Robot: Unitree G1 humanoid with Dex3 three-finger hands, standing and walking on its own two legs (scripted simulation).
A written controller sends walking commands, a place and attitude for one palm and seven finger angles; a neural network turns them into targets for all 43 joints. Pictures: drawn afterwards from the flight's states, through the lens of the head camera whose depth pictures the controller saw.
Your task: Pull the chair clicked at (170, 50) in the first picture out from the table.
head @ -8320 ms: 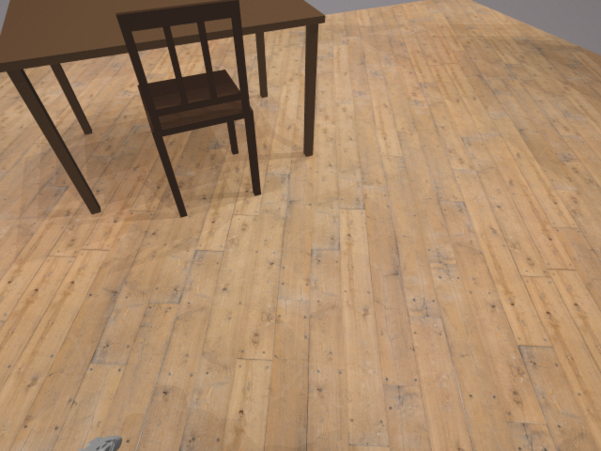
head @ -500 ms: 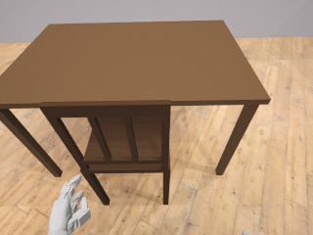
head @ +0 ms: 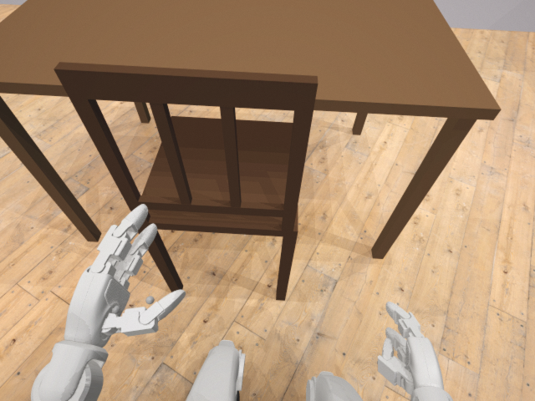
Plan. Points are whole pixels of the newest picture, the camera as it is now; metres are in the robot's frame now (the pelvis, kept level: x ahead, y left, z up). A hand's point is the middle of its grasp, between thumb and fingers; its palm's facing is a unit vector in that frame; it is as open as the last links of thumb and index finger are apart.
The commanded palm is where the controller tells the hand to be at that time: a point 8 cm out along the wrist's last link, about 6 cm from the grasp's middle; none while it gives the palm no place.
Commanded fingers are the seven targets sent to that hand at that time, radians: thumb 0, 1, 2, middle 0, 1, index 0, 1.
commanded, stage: raise the hand toward the chair's back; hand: left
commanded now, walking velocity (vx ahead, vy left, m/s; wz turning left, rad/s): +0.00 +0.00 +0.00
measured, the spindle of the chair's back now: (174, 159) +0.52 +0.22 +0.03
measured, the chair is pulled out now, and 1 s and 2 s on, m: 0.00 0.00 0.00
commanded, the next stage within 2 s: aim the fingers beside a spindle in 1.42 s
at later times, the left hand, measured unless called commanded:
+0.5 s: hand (129, 279) +0.26 +0.21 +0.07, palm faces +0.02 -1.00 -0.03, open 15.7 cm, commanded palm +0.24 +0.27 +0.07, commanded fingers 0.00 -0.50 0.30 -0.06 -0.08 -0.06 -0.08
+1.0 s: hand (115, 254) +0.29 +0.23 +0.08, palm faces +0.04 -1.00 -0.07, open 17.0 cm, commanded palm +0.26 +0.28 +0.08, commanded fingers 0.00 -0.50 0.30 -0.06 -0.08 -0.06 -0.08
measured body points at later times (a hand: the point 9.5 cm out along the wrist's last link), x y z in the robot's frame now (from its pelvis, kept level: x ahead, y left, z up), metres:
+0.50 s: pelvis +0.03 +0.03 +0.02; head +0.09 +0.04 +0.47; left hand +0.25 +0.26 +0.07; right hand +0.21 -0.22 -0.04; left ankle +0.10 +0.13 -0.62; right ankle +0.02 -0.11 -0.62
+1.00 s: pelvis +0.03 +0.03 +0.03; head +0.09 +0.03 +0.48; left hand +0.28 +0.29 +0.09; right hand +0.20 -0.22 -0.05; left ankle +0.10 +0.13 -0.62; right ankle +0.02 -0.11 -0.62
